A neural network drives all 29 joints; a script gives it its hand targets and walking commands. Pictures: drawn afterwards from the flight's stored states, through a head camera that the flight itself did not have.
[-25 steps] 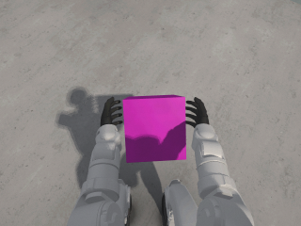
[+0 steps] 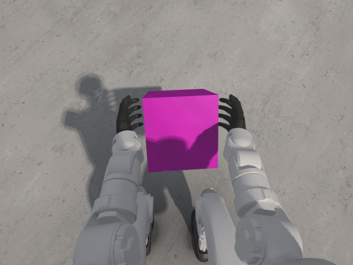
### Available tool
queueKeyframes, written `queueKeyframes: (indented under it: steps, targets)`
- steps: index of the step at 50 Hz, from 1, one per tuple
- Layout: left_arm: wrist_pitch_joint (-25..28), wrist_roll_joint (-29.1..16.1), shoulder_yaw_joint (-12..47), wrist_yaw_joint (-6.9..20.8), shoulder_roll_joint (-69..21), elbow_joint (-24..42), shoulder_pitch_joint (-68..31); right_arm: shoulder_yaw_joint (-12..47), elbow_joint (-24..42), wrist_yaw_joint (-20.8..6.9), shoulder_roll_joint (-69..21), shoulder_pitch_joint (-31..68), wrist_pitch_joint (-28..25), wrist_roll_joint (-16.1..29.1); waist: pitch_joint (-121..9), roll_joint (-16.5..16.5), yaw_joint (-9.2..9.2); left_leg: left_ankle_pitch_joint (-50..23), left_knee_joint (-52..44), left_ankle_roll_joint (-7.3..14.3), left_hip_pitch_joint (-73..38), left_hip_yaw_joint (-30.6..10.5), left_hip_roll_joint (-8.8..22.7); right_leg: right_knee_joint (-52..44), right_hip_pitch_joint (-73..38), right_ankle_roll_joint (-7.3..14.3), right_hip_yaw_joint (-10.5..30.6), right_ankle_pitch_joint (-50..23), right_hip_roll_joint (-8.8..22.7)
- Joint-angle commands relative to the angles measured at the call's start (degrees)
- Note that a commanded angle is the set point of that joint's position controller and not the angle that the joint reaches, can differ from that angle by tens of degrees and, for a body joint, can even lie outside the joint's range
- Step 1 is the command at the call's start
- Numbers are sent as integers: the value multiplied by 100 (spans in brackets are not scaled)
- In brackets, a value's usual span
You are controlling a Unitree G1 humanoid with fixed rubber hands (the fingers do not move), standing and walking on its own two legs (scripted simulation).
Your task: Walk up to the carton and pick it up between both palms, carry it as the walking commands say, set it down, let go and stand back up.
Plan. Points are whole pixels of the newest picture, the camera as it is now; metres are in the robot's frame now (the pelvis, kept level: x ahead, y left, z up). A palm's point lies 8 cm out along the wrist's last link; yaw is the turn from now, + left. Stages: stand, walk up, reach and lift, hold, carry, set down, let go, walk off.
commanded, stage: set down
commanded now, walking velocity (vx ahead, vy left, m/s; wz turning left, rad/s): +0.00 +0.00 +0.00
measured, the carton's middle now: (179, 125) +0.45 -0.01 -0.18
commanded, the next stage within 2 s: none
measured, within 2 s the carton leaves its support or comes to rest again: neither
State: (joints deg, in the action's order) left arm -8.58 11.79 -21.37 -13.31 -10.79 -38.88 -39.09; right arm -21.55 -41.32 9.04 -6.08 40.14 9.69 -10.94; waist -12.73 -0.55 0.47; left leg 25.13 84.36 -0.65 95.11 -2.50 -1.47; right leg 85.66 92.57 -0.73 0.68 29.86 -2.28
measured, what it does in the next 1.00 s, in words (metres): lowers itself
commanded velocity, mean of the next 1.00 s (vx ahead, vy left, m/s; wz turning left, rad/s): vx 0.00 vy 0.00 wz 0.00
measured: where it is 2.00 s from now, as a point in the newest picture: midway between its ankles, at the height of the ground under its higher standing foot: (172, 241)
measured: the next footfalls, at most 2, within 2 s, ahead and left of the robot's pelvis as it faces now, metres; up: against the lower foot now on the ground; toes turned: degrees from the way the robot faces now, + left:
none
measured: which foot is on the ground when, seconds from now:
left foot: down 0.00-1.00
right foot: down 0.00-1.00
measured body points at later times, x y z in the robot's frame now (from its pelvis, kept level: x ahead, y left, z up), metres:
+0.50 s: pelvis -0.02 +0.00 -0.07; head +0.23 +0.01 +0.31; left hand +0.43 +0.12 -0.16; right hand +0.44 -0.14 -0.16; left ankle +0.09 +0.12 -0.55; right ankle +0.07 -0.12 -0.55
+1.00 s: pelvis -0.03 +0.00 -0.13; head +0.26 -0.01 +0.21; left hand +0.46 +0.12 -0.25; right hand +0.47 -0.14 -0.25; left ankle +0.09 +0.12 -0.55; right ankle +0.07 -0.12 -0.55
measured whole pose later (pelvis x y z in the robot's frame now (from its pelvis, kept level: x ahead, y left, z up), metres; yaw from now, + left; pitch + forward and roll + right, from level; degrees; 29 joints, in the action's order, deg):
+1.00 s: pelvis -0.03 +0.00 -0.13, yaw +0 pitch +42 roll +0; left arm -9.3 9.4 -23.5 -13.7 -4.0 -44.6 -59.2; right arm -21.2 -47.8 9.7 0.8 61.1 10.9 -10.1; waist -2.4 -0.9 -0.2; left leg 28.4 108.3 -2.3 122.2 -2.8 -4.2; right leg 110.5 120.1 -1.7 1.7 32.7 -4.1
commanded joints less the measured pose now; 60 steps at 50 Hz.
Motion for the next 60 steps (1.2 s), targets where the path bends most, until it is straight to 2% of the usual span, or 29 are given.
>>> queueKeyframes:
  steps: [1, 8, 16, 27, 41, 60]
  targets:
    - [32, -318, 2914, 1478, -5072, -449, -3080, 2780, -131, -1511, -4944, 3359, -187, 393, -4226, -4, 19, -818, -638, -15, -2817, 175, -965, -893, -1768, -68, -46, -1034, -917]
    - [48, -366, 2871, 1414, -5071, -521, -3314, 2583, -191, -1528, -4771, 3599, -199, 362, -4466, -97, 136, -1004, -308, -64, -2691, 126, -1000, -483, -1322, -62, -172, -1173, -935]
    - [65, -454, 2875, 1332, -4948, -434, -3784, 2546, -189, -1569, -4655, 4034, -175, 428, -4694, -117, 167, -940, 75, -84, -2436, 152, -1027, -69, -885, -47, -232, -1070, -935]
    - [0, -519, 2790, 1334, -4781, -436, -4460, 2462, -303, -1561, -4610, 4582, -87, 458, -4910, -96, 138, -763, 647, -70, -1888, 329, -1064, 418, -524, -52, -275, -916, -920]
    - [-54, -516, 2441, 1448, -4516, -709, -5002, 2408, -407, -1462, -4483, 5252, -87, 464, -4924, 119, 18, -762, 1314, -33, -1127, 489, -1077, 1004, -223, -75, -306, -967, -897]
    - [78, -888, 2629, 1456, -4078, -664, -5809, 2626, -487, -1439, -4065, 5908, -241, 799, -4969, 50, 49, -942, 2196, -41, -682, 595, -1017, 1869, 218, -45, -319, -1140, -802]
